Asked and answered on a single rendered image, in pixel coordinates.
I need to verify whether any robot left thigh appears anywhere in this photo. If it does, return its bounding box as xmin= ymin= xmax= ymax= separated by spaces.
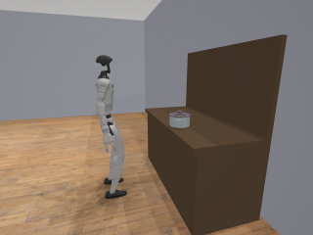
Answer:
xmin=111 ymin=121 xmax=120 ymax=157

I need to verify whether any table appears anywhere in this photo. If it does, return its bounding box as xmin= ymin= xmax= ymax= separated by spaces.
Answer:
xmin=145 ymin=34 xmax=288 ymax=235

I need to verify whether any pot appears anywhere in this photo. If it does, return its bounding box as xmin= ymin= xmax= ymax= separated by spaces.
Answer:
xmin=169 ymin=117 xmax=190 ymax=128

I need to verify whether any right robot upper arm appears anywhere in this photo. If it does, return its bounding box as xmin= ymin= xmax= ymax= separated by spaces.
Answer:
xmin=96 ymin=78 xmax=110 ymax=109

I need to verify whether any right robot forearm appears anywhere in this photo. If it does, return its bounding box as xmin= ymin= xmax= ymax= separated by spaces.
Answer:
xmin=97 ymin=103 xmax=110 ymax=134

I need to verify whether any humanoid robot head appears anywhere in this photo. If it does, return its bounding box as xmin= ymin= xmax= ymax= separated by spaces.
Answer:
xmin=96 ymin=55 xmax=112 ymax=79

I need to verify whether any robot right hand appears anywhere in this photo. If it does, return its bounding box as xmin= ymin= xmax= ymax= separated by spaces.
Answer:
xmin=103 ymin=132 xmax=115 ymax=153

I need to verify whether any lid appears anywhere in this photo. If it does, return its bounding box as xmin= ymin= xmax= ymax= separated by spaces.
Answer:
xmin=169 ymin=112 xmax=191 ymax=118

